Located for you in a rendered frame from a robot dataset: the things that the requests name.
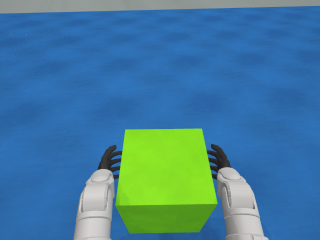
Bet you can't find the right robot hand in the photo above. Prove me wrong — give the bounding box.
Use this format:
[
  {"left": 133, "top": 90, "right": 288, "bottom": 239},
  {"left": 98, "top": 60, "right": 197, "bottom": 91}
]
[{"left": 206, "top": 144, "right": 231, "bottom": 180}]

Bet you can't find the left robot hand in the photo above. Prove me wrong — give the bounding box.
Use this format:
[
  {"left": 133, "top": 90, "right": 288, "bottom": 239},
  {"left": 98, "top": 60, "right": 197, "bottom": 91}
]
[{"left": 97, "top": 145, "right": 123, "bottom": 180}]

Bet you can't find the right robot forearm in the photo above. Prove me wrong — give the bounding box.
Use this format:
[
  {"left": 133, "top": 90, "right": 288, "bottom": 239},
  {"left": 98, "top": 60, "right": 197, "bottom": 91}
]
[{"left": 216, "top": 167, "right": 269, "bottom": 240}]

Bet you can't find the carton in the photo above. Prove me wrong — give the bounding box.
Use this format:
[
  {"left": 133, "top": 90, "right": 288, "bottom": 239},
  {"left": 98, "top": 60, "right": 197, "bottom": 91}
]
[{"left": 115, "top": 128, "right": 218, "bottom": 234}]

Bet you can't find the left robot forearm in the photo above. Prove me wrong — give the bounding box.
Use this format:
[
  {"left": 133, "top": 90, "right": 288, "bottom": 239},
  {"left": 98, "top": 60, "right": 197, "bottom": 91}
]
[{"left": 73, "top": 169, "right": 115, "bottom": 240}]

